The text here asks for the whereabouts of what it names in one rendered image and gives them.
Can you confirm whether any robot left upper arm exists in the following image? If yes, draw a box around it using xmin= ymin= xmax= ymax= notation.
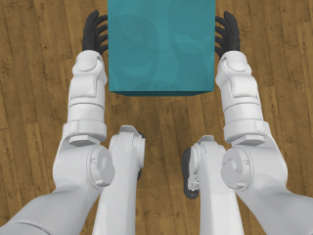
xmin=0 ymin=144 xmax=115 ymax=235

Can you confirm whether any robot left forearm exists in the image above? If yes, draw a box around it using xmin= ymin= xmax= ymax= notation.
xmin=53 ymin=50 xmax=108 ymax=183

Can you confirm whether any robot right hand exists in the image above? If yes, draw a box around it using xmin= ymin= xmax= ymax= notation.
xmin=214 ymin=11 xmax=241 ymax=60

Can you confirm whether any carton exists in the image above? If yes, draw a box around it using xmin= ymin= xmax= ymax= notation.
xmin=108 ymin=0 xmax=216 ymax=97

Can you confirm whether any robot right foot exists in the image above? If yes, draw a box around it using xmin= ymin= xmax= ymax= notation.
xmin=182 ymin=148 xmax=200 ymax=200

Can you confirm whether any robot right upper arm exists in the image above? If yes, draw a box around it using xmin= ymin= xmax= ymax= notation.
xmin=220 ymin=145 xmax=313 ymax=235

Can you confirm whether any robot right forearm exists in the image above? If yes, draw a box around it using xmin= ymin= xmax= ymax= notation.
xmin=215 ymin=50 xmax=282 ymax=156

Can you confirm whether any robot left hand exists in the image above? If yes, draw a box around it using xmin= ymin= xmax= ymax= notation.
xmin=82 ymin=10 xmax=109 ymax=56

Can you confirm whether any robot right thigh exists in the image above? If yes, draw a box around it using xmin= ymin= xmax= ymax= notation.
xmin=190 ymin=141 xmax=245 ymax=235

